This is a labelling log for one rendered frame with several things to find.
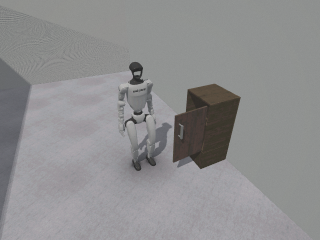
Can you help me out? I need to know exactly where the robot right foot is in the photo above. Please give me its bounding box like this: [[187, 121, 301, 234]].
[[132, 159, 141, 171]]

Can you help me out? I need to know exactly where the robot right shin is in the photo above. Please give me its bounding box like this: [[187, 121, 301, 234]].
[[130, 145, 139, 162]]

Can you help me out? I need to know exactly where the cupboard door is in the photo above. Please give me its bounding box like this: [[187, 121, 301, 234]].
[[172, 106, 208, 163]]

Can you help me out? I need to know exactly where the left robot upper arm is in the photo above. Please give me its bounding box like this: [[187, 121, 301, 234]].
[[144, 79, 153, 100]]

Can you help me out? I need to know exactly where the right robot upper arm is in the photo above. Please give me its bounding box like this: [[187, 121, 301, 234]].
[[118, 83, 129, 107]]

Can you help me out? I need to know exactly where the left robot forearm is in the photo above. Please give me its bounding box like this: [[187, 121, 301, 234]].
[[146, 98, 154, 115]]

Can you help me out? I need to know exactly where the left robot hand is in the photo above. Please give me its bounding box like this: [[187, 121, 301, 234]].
[[150, 113, 156, 125]]

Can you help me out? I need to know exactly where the right robot hand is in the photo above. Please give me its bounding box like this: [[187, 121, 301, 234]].
[[118, 123, 126, 137]]

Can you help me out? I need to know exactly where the right robot forearm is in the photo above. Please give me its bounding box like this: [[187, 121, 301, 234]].
[[117, 101, 124, 124]]

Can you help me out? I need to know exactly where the handle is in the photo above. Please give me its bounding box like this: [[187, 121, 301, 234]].
[[178, 123, 184, 139]]

